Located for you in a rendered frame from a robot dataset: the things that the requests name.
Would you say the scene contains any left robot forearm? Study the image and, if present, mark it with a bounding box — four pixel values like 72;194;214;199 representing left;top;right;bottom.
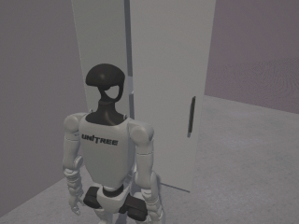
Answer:
62;163;82;197

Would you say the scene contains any robot left hand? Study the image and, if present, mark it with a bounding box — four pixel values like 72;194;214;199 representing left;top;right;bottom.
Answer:
68;189;86;216

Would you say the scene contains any left robot thigh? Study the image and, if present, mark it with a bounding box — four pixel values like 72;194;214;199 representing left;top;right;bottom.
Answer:
83;182;113;224

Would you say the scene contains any robot right upper arm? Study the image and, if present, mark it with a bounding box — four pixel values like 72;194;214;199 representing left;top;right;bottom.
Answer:
128;119;155;189

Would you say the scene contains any fridge door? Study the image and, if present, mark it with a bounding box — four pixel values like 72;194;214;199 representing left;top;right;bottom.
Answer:
130;0;217;191

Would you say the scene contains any robot right hand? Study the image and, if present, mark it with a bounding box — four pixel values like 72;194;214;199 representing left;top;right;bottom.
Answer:
147;212;166;224

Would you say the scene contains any handle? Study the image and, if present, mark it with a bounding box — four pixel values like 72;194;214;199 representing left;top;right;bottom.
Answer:
189;96;196;133

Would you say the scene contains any robot left upper arm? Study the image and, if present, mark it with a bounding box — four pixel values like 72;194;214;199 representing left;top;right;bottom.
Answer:
63;112;88;170

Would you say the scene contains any right robot forearm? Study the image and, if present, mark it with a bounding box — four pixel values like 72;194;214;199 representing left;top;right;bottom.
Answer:
141;171;164;222

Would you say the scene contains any right robot thigh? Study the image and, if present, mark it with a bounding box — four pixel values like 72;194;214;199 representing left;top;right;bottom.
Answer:
124;192;149;224

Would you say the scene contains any robot thigh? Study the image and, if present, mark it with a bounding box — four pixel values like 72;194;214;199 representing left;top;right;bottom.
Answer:
124;192;149;224
83;182;113;224

